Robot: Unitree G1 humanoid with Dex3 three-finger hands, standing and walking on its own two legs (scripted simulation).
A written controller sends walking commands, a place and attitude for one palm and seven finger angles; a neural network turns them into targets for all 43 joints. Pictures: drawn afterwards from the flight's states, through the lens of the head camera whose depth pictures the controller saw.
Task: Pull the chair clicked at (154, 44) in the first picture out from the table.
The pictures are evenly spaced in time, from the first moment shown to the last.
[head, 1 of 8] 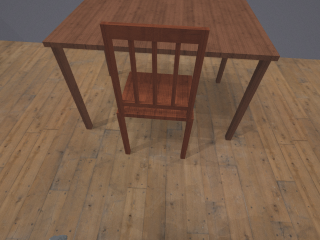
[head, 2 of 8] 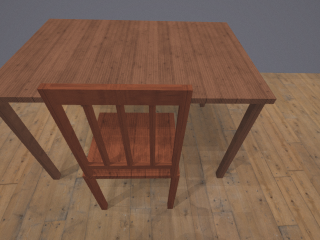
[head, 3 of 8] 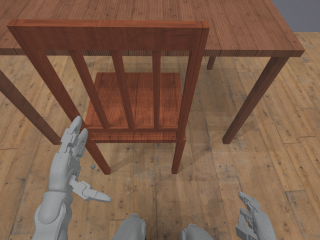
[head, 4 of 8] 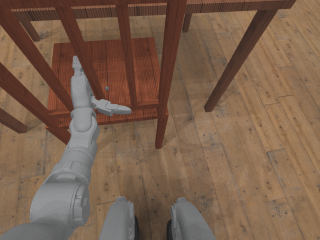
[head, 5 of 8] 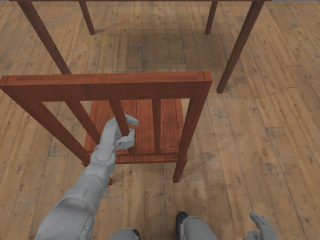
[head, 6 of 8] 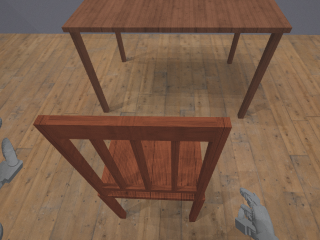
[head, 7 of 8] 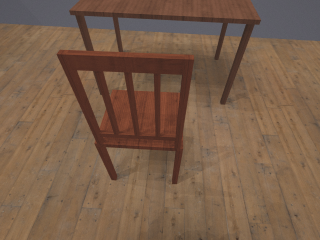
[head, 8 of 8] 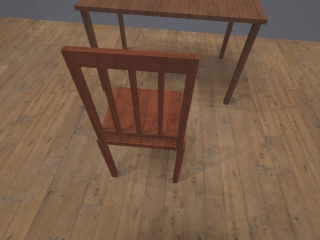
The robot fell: no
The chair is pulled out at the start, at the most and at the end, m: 0.00 0.59 0.59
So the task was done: yes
